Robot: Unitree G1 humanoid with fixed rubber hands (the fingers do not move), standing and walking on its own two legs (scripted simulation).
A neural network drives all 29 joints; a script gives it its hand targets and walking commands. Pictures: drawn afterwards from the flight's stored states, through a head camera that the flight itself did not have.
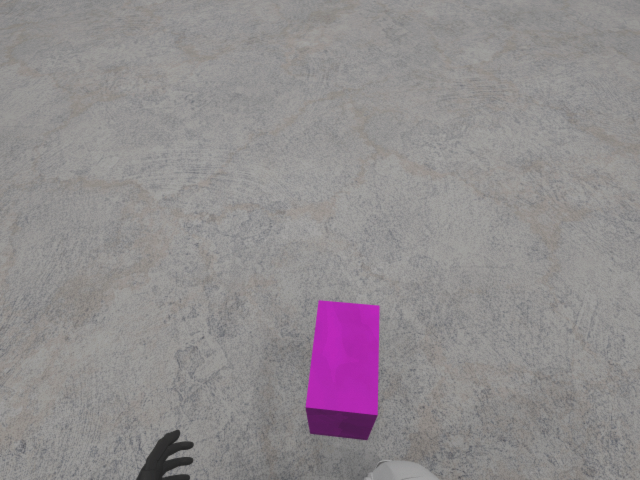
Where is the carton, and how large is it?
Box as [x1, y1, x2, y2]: [306, 300, 378, 439]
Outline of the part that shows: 319,300 306,400 306,412 310,433 366,439 377,415 378,306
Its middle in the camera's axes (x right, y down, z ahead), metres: +0.06 +0.38 +1.09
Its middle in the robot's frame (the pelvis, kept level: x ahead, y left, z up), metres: +0.44 -0.06 -0.63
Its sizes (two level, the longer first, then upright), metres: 0.277 0.165 0.297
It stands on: the floor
